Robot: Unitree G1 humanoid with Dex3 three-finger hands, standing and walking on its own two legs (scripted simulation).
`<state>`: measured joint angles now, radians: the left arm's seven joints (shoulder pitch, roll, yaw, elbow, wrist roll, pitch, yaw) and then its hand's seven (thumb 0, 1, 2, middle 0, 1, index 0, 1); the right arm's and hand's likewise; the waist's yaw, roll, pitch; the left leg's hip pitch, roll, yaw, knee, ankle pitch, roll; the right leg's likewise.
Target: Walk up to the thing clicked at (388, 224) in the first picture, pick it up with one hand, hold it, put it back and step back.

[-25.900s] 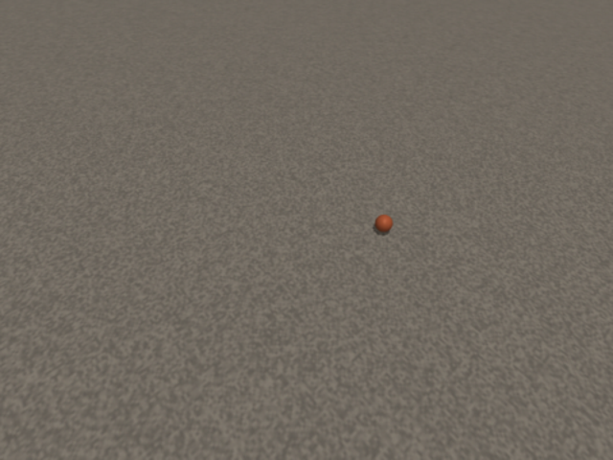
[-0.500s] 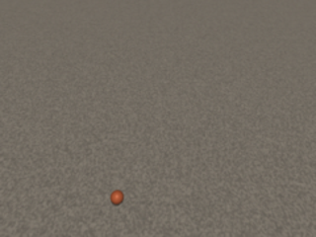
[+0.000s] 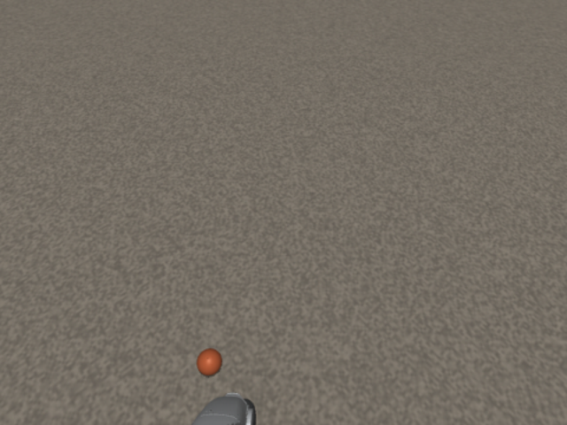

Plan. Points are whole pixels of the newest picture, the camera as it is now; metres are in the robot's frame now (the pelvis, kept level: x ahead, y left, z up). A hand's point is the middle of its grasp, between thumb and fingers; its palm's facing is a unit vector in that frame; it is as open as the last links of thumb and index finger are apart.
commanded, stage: walk up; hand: left
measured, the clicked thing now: (209, 361) +0.35 +0.24 -0.72
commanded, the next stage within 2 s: stand in 1.50 s
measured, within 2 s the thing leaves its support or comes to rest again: neither
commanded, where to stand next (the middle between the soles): -0.03 +0.01 m, yaw +1 degrees
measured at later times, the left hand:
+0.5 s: hand out of the picture +0.03 +0.26 -0.13, palm faces -0.02 -0.88 -0.47, open 7.4 cm
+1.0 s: hand out of the picture +0.01 +0.27 -0.15, palm faces +0.05 -0.93 -0.37, open 7.4 cm
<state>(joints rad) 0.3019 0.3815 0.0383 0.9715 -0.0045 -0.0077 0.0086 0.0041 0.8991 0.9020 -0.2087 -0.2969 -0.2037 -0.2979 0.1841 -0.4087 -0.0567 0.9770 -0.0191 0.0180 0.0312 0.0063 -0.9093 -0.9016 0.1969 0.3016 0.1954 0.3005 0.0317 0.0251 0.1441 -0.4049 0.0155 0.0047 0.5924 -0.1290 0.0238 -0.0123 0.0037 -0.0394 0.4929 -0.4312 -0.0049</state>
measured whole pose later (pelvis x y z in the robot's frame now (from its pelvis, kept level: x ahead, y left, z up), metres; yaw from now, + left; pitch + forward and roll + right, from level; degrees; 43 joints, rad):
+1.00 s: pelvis -0.03 +0.00 +0.00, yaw +4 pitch -4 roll +0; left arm 0.27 0.39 0.04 0.92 0.01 -0.04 -0.01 0.01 0.90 0.90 -0.21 -0.30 -0.20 -0.30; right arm 0.23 -0.40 -0.03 0.87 -0.01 0.01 0.01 0.01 -0.90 -0.90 0.20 0.30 0.20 0.30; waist 0.00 0.00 0.08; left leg -0.17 0.03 0.00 0.66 -0.42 -0.01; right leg -0.31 -0.01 -0.01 0.60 -0.21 -0.01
